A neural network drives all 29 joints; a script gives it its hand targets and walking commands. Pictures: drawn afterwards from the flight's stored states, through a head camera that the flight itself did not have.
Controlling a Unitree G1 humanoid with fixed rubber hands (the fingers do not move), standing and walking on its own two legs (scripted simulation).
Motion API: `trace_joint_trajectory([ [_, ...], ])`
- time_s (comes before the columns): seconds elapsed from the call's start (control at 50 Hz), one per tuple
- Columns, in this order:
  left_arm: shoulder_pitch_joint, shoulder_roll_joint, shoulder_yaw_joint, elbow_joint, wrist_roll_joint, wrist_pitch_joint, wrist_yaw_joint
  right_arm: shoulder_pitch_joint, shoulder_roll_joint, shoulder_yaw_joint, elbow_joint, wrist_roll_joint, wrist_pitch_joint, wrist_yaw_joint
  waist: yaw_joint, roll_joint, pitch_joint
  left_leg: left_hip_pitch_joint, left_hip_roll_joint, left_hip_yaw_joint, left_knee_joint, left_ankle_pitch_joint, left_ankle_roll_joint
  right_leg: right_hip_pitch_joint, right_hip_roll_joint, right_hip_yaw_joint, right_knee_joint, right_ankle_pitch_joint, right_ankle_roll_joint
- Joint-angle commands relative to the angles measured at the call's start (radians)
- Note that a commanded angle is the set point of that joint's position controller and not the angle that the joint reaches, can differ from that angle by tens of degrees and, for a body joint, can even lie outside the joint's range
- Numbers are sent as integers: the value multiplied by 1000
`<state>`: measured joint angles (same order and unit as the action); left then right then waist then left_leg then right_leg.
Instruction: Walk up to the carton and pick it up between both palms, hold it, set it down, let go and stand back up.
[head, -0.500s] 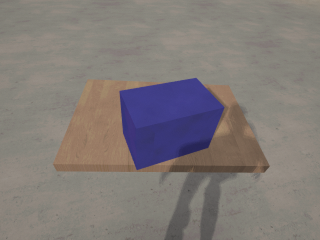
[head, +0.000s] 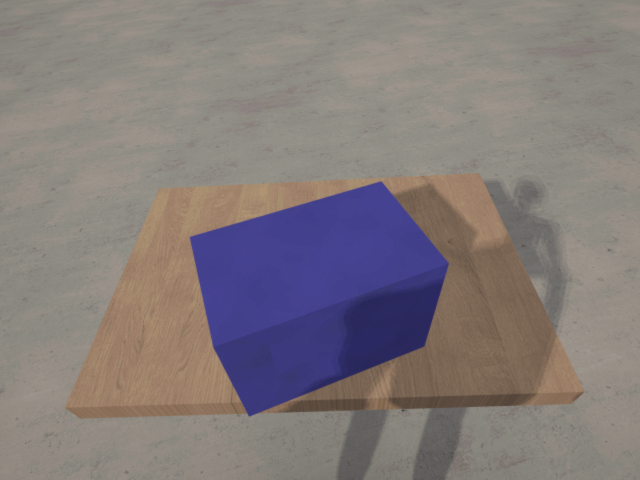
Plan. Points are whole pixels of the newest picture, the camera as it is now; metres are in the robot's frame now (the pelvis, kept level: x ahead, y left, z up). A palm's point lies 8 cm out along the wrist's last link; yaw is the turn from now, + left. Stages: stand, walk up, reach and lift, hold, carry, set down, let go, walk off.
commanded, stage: walk up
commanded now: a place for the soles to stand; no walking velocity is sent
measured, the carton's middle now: (316, 296) +0.41 +0.02 -0.03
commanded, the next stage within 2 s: none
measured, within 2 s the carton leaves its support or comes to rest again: neither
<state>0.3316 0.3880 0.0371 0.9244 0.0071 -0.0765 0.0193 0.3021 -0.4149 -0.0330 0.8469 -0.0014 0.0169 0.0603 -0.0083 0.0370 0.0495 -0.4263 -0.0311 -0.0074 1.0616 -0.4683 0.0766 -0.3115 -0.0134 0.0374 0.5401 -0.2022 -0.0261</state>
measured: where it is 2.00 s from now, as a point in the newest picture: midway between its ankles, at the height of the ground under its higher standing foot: outside the picture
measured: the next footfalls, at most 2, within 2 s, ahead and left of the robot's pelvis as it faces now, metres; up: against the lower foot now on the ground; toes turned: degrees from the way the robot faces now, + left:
left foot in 0.24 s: +0.14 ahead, +0.17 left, +0.00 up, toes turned -1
left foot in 1.48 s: +0.02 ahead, +0.15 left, +0.00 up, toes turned -2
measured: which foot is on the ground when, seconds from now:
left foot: up 0.00-0.22, down 0.24-1.00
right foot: down 0.00-1.00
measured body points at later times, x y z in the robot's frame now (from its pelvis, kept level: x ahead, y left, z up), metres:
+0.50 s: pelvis +0.06 +0.06 -0.01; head +0.09 +0.07 +0.44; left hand +0.12 +0.38 -0.13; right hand +0.16 -0.26 -0.11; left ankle +0.10 +0.17 -0.73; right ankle +0.06 -0.10 -0.73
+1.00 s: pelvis +0.04 +0.05 -0.01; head +0.06 +0.07 +0.44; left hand +0.09 +0.38 -0.14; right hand +0.14 -0.27 -0.11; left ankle +0.10 +0.17 -0.73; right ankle +0.06 -0.10 -0.73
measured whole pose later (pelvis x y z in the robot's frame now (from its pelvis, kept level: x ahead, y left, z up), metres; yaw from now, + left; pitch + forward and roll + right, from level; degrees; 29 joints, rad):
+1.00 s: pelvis +0.04 +0.05 -0.01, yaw -1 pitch -2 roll -2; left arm 0.25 0.41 0.04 0.99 0.01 -0.01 0.00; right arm 0.14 -0.39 -0.03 0.95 0.00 0.00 0.01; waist -0.01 0.00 0.06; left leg -0.37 0.02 -0.01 0.65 -0.25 0.01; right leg -0.29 -0.01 0.04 0.61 -0.28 0.03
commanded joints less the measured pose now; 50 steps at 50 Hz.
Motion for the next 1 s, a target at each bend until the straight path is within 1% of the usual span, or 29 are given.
trace_joint_trajectory([
  [0.0,50,240,74,-89,16,-31,10,112,-141,-74,-24,-29,-5,-7,-4,-173,-28,-80,79,-41,-97,153,-66,74,-151,203,-240,-5,-149],
  [0.04,-1,227,68,-102,21,-21,9,71,-132,-65,-14,-28,-14,-30,-2,-158,-59,-22,90,-22,-237,125,-83,51,-148,139,-173,206,-164],
  [0.06,-2,228,70,-94,18,-14,9,49,-125,-60,-12,-22,-19,-37,8,-189,-66,13,98,-19,-293,136,-85,41,-153,124,-130,262,-163],
  [0.1,-29,232,61,-103,11,4,8,11,-114,-53,-9,-16,-35,-49,18,-240,-78,70,83,2,-368,237,-89,40,-153,97,-38,399,-164],
  [0.12,-36,238,58,-111,2,12,10,14,-115,-54,-8,-18,-41,-57,10,-221,-94,112,69,9,-418,280,-82,41,-156,95,12,430,-160],
  [0.16,-74,231,48,-124,-15,31,7,54,-123,-60,15,-25,-51,-70,-22,-196,-113,237,44,35,-557,391,-58,-20,-137,90,86,295,-118],
  [0.18,-82,209,37,-133,-20,39,7,63,-137,-64,17,-38,-52,-78,-25,-179,-81,258,64,-2,-621,394,-47,-60,-118,93,117,199,-89],
  [0.2,-75,170,24,-137,-27,46,6,53,-188,-73,13,-50,-55,-82,-18,-50,-75,266,175,-156,-697,301,-22,-115,-68,82,164,31,-50],
  [0.22,-45,125,9,-131,-36,55,5,-20,-236,-73,-11,-54,-59,-82,28,74,-8,184,309,-367,-760,251,23,-163,52,33,230,-197,-3],
  [0.24,-9,170,20,-99,-29,65,11,-93,-255,-67,-29,-39,-62,-76,45,93,24,45,366,-389,-779,124,96,-77,22,18,300,-326,4],
  [0.26,15,186,28,-67,-18,68,9,-154,-253,-60,-41,-33,-65,-72,52,132,43,-3,378,-400,-774,105,124,-25,-4,27,302,-316,3],
  [0.32,-22,192,33,-51,-11,51,-7,-161,-210,-47,-29,-27,-55,-68,53,100,55,-1,250,-219,-689,197,55,59,-13,-3,86,-217,-3],
  [0.36,-27,184,33,-46,-4,34,-7,-142,-194,-41,-19,-9,-51,-64,36,83,-41,138,211,-171,-575,366,13,78,-24,24,-46,-16,-7],
  [0.38,-37,197,31,-46,-1,28,-4,-127,-182,-38,-15,0,-52,-64,22,51,-109,181,196,-139,-525,462,2,114,-43,50,-36,118,-4],
  [0.42,-68,193,29,-39,-1,23,0,-109,-169,-30,-2,9,-57,-64,3,58,-213,249,181,-105,-481,572,-9,143,-69,78,-3,264,-19],
  [0.44,-87,195,20,-36,-3,19,2,-120,-166,-32,7,4,-55,-64,-3,59,-241,271,171,-88,-504,512,-12,117,-77,78,13,267,-23],
  [0.46,-106,205,16,-30,-4,22,0,-122,-168,-32,10,3,-52,-67,-10,21,-221,261,173,-98,-533,434,-10,91,-75,72,19,228,-17],
  [0.48,-124,202,12,-26,-1,25,-1,-149,-174,-31,17,-1,-51,-67,-6,18,-178,230,190,-114,-559,403,-4,78,-65,64,11,187,-6],
  [0.56,-105,199,8,-9,-7,31,-2,-204,-180,-25,26,-7,-51,-64,14,47,-144,213,201,-134,-591,385,0,65,-60,59,-4,127,-4],
  [0.6,-108,198,8,7,-8,31,-4,-222,-178,-22,28,-8,-50,-61,20,49,-125,189,195,-126,-606,316,-2,61,-62,60,-16,86,-5],
  [0.64,-113,199,6,13,-4,33,-6,-226,-173,-22,28,-5,-49,-59,14,54,-126,186,193,-139,-620,281,-6,61,-62,68,-20,66,-11],
  [0.72,-120,203,12,22,-2,31,-7,-229,-173,-20,41,-6,-45,-56,14,17,-120,181,180,-134,-623,220,-9,51,-65,78,-46,37,-14],
  [0.78,-132,193,8,22,-2,35,-10,-243,-176,-20,54,-12,-43,-54,18,64,-95,164,184,-139,-657,140,-14,31,-56,73,-65,-39,-9],
  [0.86,-137,185,9,37,-2,34,-12,-237,-176,-18,68,-13,-41,-51,14,32,-84,159,179,-148,-669,88,-16,22,-57,84,-83,-69,-14],
  [0.88,-132,195,11,37,-2,33,-12,-240,-176,-20,67,-12,-41,-50,14,50,-91,154,177,-142,-663,99,-20,36,-62,82,-77,-51,-13],
  [0.9,-141,242,31,15,15,57,-20,-196,-248,-41,75,-2,-43,-69,-6,-24,-18,139,213,-177,-611,295,-2,-54,-41,70,24,104,-29],
  [0.92,-128,225,32,-5,10,69,-21,-146,-261,-51,79,4,-44,-77,-12,11,-58,178,263,-219,-624,410,38,-63,-18,46,108,121,-20],
  [0.94,-117,218,35,-10,3,80,-20,-137,-267,-53,74,4,-45,-82,-11,58,-95,199,317,-268,-646,478,82,-55,6,18,203,21,-4],
  [0.98,-99,208,45,-16,10,105,-21,-149,-283,-67,49,-4,-51,-94,-9,136,-99,203,423,-357,-678,566,172,-93,14,7,391,-359,8],
])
